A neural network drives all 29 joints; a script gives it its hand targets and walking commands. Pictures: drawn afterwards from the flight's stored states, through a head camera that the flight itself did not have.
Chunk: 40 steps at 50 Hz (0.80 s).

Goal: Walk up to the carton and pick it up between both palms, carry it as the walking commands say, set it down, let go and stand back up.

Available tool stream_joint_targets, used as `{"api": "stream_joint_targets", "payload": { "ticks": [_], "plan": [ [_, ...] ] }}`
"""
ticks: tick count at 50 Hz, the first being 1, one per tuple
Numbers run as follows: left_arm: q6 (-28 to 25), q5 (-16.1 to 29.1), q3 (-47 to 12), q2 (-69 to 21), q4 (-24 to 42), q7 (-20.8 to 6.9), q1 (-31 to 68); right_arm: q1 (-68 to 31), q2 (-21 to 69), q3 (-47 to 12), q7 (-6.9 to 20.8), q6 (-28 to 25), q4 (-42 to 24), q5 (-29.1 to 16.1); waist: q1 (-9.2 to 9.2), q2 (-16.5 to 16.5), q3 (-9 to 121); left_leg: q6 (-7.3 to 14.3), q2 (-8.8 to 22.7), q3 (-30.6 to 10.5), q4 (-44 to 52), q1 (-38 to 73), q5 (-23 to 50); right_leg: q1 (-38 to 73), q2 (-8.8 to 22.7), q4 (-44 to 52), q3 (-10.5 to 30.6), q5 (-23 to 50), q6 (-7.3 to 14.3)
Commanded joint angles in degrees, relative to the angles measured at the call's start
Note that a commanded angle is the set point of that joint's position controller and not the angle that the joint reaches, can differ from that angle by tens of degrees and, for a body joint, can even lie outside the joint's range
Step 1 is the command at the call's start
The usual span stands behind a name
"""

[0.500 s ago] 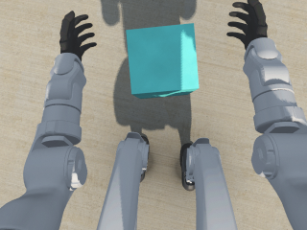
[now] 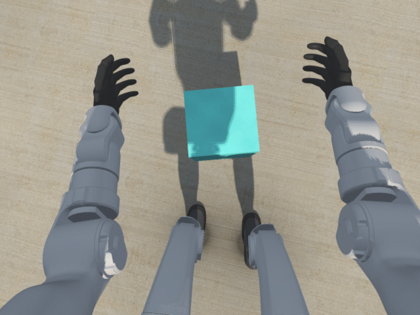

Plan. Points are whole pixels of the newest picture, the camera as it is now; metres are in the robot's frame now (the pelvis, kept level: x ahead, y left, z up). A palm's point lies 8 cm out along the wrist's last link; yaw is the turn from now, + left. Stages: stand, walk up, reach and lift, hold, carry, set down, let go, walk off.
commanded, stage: set down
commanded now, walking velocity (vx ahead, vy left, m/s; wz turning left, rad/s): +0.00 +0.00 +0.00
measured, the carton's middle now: (220, 128) +0.50 +0.03 -0.54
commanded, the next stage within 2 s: let go in 0.12 s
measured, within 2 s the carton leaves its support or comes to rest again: neither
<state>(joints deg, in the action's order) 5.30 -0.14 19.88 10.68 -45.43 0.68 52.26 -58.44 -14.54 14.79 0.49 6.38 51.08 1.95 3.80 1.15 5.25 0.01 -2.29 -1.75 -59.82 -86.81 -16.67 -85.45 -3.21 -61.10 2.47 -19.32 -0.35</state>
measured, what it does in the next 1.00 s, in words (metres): rises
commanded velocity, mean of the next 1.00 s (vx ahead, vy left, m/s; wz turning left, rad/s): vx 0.00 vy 0.00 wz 0.00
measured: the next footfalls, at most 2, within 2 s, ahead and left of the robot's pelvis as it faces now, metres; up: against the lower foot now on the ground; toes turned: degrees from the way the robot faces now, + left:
none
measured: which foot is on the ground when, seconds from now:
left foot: down 0.00-1.00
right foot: down 0.00-1.00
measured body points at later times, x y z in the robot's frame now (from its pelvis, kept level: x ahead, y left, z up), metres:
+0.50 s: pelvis +0.05 +0.01 +0.07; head +0.25 +0.01 +0.47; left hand +0.37 +0.25 -0.04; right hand +0.40 -0.19 -0.05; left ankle +0.07 +0.11 -0.63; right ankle +0.05 -0.11 -0.63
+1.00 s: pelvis +0.09 +0.00 +0.12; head +0.12 -0.01 +0.56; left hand +0.25 +0.23 +0.04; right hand +0.27 -0.24 +0.04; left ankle +0.07 +0.11 -0.63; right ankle +0.05 -0.11 -0.63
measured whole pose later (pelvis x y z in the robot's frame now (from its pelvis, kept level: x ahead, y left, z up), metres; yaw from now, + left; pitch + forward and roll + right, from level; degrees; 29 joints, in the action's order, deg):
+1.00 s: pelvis +0.09 +0.00 +0.12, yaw +1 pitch +1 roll +0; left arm 3.4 0.2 2.1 12.0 -24.7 -4.0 -13.6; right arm 12.2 -11.8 3.5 3.3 3.3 26.3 0.9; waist 0.8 -0.1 -2.6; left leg 0.5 -2.0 -2.5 -24.5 -11.6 -14.0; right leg -10.1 -1.8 -25.0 3.1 -16.1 0.9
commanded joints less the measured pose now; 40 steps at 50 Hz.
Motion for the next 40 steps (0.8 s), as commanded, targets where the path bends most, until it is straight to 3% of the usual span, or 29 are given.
{"api": "stream_joint_targets", "payload": {
  "ticks": [1, 7, 11, 15, 20, 26, 32, 40],
  "plan": [
    [-1.7, -1.5, 1.1, 4.4, 3.9, -0.3, 9.5, -10.6, -4.4, 1.6, 0.3, -1.7, -3.7, 1.5, 0.47, 1.0, 45.1, -2.6, -0.1, 2.1, 5.2, 32.8, 17.4, 23.2, -0.4, 7.3, -2.1, 12.3, -1.4],
    [-2.4, -4.0, 1.0, 4.5, 4.1, -0.9, 4.2, -4.9, -3.5, 2.9, -0.2, -2.4, -5.3, 3.7, 0.54, 0.4, 50.4, -2.6, -0.1, 2.0, 5.8, 37.2, 22.4, 28.0, -0.5, 8.2, -1.7, 18.8, -1.4],
    [-2.2, -4.7, -0.6, 5.7, 9.9, -2.1, -3.8, 2.6, -2.4, 1.4, -1.8, -2.0, -12.4, 4.8, 0.49, 1.1, 59.2, -2.3, -0.4, 2.0, 6.8, 43.6, 29.7, 36.1, -0.5, 9.0, -1.3, 27.2, -1.8],
    [-1.5, -4.3, -3.5, 6.7, 16.6, -3.9, -14.8, 14.1, -0.5, -1.1, -3.2, -1.1, -20.5, 5.0, -0.09, 1.0, 60.2, -1.6, -0.3, 1.5, 9.4, 50.3, 33.8, 42.8, -0.2, 11.5, -0.8, 31.2, -1.8],
    [-1.7, -2.5, -6.9, 6.7, 19.7, -5.1, -23.5, 24.2, 0.8, -3.6, -2.5, -1.7, -25.2, 2.7, -0.79, -0.7, 46.8, -1.5, 0.3, 0.1, 13.7, 56.5, 29.1, 42.3, -0.2, 16.8, -1.4, 22.1, -1.7],
    [-3.7, -0.7, -10.4, 5.0, 17.6, -5.0, -35.9, 37.4, 0.5, -4.9, -0.7, -4.0, -23.2, 1.4, -1.33, -1.8, 31.4, -1.8, 1.1, -0.9, 20.2, 62.6, 23.1, 45.8, 0.2, 23.3, -1.9, 14.8, -1.1],
    [-5.4, -0.2, -13.0, 4.5, 19.0, -4.3, -48.7, 51.1, -0.3, -6.1, 0.6, -6.1, -22.7, 0.8, -1.81, -2.2, 21.0, -1.7, 1.1, -1.3, 26.1, 69.8, 24.0, 55.1, 0.7, 29.0, -1.3, 16.1, -0.2],
    [-5.5, 0.4, -15.5, 5.9, 24.7, -4.0, -60.7, 63.6, -1.2, -8.4, 1.8, -6.6, -26.9, -0.3, -2.61, -1.1, 9.6, -1.4, 0.5, 0.0, 32.8, 77.6, 23.1, 69.3, 1.1, 35.6, -0.7, 19.7, -0.6]
  ]
}}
